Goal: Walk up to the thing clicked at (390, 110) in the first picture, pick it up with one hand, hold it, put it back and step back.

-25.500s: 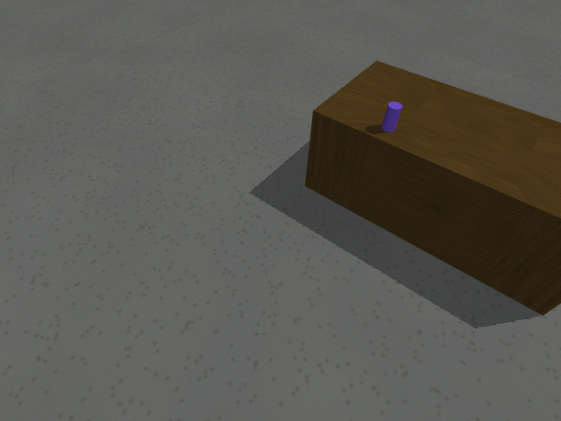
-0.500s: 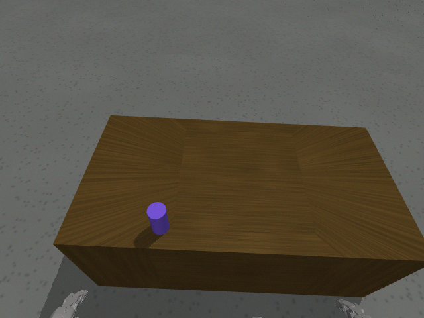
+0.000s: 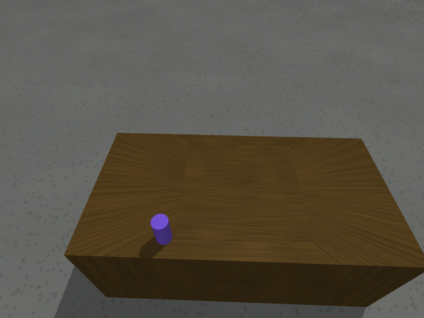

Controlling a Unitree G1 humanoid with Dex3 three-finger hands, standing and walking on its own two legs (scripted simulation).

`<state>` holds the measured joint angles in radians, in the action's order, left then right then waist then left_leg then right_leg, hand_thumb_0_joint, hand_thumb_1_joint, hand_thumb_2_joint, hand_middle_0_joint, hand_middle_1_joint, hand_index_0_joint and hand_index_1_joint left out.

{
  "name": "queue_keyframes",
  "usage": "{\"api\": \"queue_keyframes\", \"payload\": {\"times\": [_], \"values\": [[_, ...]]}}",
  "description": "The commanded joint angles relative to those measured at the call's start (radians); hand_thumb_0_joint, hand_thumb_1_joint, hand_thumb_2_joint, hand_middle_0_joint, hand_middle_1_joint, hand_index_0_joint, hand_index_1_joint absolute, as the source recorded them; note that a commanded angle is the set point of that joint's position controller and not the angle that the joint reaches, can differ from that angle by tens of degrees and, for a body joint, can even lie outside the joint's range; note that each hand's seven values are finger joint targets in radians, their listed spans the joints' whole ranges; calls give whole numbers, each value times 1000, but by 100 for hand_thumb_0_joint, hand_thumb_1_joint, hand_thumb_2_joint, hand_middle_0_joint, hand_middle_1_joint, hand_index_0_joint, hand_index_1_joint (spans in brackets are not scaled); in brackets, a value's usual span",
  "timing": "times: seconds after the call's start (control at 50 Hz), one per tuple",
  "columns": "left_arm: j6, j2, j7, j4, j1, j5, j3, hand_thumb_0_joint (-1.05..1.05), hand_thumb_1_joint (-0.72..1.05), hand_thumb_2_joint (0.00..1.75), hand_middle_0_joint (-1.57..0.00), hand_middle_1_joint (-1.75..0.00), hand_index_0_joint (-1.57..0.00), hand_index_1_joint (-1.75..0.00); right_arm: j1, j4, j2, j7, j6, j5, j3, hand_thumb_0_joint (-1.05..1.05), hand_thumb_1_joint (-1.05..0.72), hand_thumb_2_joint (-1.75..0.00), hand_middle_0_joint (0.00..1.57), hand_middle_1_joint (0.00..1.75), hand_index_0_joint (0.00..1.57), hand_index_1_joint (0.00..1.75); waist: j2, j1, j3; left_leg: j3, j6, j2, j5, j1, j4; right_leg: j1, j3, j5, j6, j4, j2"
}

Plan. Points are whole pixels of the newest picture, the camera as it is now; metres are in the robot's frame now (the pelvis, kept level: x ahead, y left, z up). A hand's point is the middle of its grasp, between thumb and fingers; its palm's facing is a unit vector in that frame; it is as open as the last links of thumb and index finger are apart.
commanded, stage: stand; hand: left
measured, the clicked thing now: (161, 229) +0.43 +0.18 -0.27
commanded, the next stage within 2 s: step back in 1.78 s
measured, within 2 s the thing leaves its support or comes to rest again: neither
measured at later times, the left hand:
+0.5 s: hand out of the picture +0.06 +0.24 -0.15, palm faces -0.03 -0.94 -0.34, open 7.4 cm
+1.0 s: hand out of the picture +0.09 +0.24 -0.15, palm faces -0.03 -0.94 -0.35, open 7.3 cm
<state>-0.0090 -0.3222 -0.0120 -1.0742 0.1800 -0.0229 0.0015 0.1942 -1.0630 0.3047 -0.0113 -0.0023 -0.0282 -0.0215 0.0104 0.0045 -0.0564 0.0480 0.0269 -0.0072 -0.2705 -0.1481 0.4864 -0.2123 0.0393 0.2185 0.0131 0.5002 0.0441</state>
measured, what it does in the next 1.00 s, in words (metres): stands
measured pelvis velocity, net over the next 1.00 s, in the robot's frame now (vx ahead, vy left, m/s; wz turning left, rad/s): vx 0.02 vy -0.01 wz -0.02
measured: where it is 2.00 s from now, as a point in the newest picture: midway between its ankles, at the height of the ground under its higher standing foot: outside the picture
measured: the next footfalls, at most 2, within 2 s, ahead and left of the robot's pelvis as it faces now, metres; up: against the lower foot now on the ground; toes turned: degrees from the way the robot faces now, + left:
none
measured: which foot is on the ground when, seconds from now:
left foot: down 0.00-1.00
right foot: down 0.00-1.00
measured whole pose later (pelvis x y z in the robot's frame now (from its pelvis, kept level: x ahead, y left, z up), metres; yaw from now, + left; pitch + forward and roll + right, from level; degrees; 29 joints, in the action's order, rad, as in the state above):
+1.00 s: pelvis +0.02 -0.01 +0.01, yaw -1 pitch -3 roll +0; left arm -0.01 -0.33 0.00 -1.17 0.09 -0.01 -0.01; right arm 0.12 -1.14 0.34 -0.01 0.00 -0.02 -0.01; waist 0.01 0.00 -0.06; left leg 0.03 0.04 -0.03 -0.21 -0.06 0.32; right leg -0.15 0.03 0.17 0.01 0.36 0.02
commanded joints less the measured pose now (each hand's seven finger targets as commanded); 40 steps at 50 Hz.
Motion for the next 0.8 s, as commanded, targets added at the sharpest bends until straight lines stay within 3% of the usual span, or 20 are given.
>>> {"api": "queue_keyframes", "payload": {"times": [0.0, 0.14, 0.3, 0.34, 0.42, 0.6, 0.74, 0.78], "values": [[-25, -206, -13, 25, -46, 3, -45, 0, 90, 90, -20, -30, -20, -30, -34, 37, 199, -9, 28, 5, -35, 0, -90, -90, 20, 30, 20, 30, -8, 9, 1, 75, -47, -73, 38, -87, -154, 67, -109, 50, -35, -151, 75], [-23, -217, -10, -9, -73, 2, -44, 0, 90, 90, -20, -30, -20, -30, -41, 6, 200, -5, 22, 9, -32, 0, -90, -90, 20, 30, 20, 30, -20, 6, -6, 63, -40, -72, 36, -52, -173, 49, -120, 108, -31, -201, 80], [-22, -221, -8, -31, -93, 5, -43, 0, 90, 90, -20, -30, -20, -30, -46, -9, 210, -4, 21, 9, -30, 0, -90, -90, 20, 30, 20, 30, -13, 3, 9, 55, -42, -82, 49, -36, -184, 60, -127, 87, -30, -217, 82], [-24, -215, -6, -33, -93, 7, -43, 0, 90, 90, -20, -30, -20, -30, -46, -14, 217, -5, 23, 8, -28, 0, -90, -90, 20, 30, 20, 30, 10, 6, 38, 56, -43, -91, 83, -24, -183, 88, -122, 8, -33, -201, 85], [-25, -213, -7, -47, -96, 6, -42, 0, 90, 90, -20, -30, -20, -30, -61, -15, 220, -7, 25, 9, -25, 0, -90, -90, 20, 30, 20, 30, -4, 6, 50, 53, -44, -97, 118, -11, -187, 105, -111, -58, -29, -190, 81], [-22, -220, -4, -49, -110, 9, -42, 0, 90, 90, -20, -30, -20, -30, -66, -25, 232, -7, 21, 13, -23, 0, -90, -90, 20, 30, 20, 30, -3, 5, 25, 46, -39, -98, 105, -19, -207, 95, -115, -24, -28, -208, 76], [-25, -217, -4, -50, -112, 11, -44, 0, 90, 90, -20, -30, -20, -30, -75, -21, 232, -9, 27, 12, -21, 0, -90, -90, 20, 30, 20, 30, -4, -2, 85, 36, -37, -109, 209, 33, -199, 136, -107, -215, -30, -177, 87], [-26, -214, -3, -50, -114, 14, -42, 0, 90, 90, -20, -30, -20, -30, -76, -26, 236, -9, 28, 14, -20, 0, -90, -90, 20, 30, 20, 30, -3, 0, 83, 35, -35, -109, 226, 36, -200, 142, -105, -229, -28, -177, 86]]}}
